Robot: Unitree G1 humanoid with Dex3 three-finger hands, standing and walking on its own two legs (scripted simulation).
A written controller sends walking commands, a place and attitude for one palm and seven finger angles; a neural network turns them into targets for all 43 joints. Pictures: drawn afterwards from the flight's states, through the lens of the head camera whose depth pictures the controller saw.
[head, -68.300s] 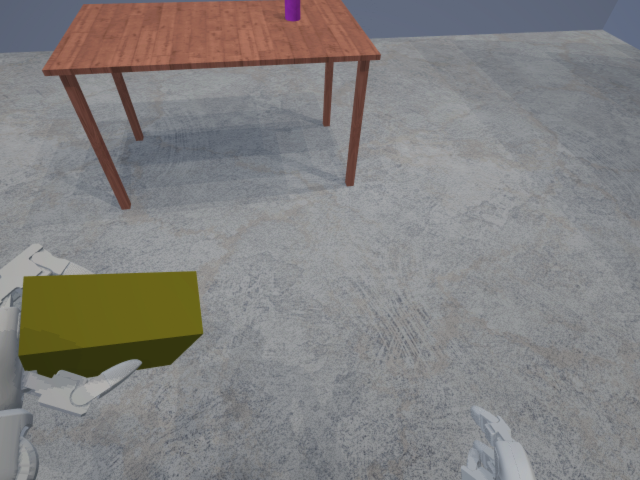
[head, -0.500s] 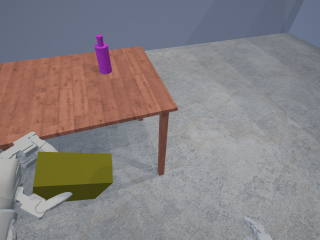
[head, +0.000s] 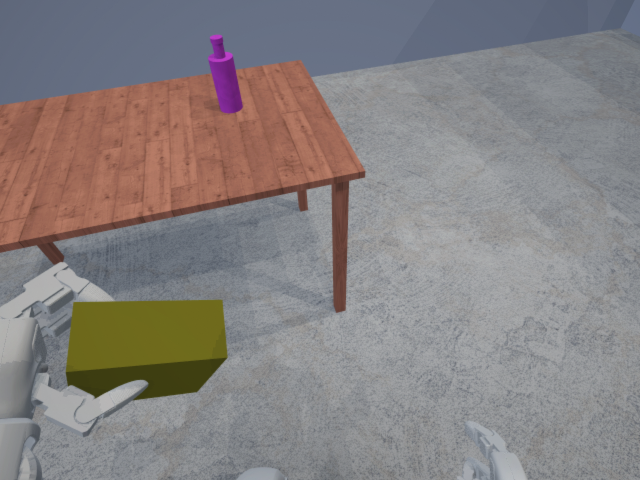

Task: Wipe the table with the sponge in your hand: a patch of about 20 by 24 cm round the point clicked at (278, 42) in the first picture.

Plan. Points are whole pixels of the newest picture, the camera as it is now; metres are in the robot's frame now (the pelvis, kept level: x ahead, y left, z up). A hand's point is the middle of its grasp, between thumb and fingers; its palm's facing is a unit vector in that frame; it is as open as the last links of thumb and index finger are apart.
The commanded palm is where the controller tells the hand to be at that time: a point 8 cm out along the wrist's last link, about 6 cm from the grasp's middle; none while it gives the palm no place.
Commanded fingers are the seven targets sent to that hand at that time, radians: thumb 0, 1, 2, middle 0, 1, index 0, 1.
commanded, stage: stop stepping back and stand still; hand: left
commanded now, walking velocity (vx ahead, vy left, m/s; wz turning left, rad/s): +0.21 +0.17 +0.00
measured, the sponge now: (168, 353) +0.23 +0.17 +0.10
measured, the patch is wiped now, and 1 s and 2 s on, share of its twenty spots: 1.00 1.00 1.00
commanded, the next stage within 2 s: stand and wait in 0.24 s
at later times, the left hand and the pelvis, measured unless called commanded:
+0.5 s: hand (130, 337) +0.21 +0.18 +0.16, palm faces +0.33 -0.85 -0.41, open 10.1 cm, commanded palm +0.16 +0.24 +0.19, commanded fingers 0.00 0.10 1.30 -1.20 -1.60 -1.20 -1.60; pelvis +0.00 -0.04 +0.01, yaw +1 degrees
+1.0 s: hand (132, 315) +0.24 +0.19 +0.16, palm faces +0.32 -0.87 -0.37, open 10.1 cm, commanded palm +0.19 +0.24 +0.19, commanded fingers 0.00 0.10 1.30 -1.20 -1.60 -1.20 -1.60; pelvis +0.02 -0.04 +0.02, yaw -1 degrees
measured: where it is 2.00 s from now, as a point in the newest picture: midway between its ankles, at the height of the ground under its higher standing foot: outside the picture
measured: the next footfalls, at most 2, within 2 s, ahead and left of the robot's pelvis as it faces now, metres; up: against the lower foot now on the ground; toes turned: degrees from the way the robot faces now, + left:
left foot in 0.16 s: +0.06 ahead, +0.09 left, +0.00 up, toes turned +1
right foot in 0.40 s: +0.07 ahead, -0.15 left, +0.00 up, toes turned -4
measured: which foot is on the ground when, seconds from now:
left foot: up 0.00-0.14, down 0.16-1.00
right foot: down 0.00-0.16, up 0.18-0.38, down 0.40-1.00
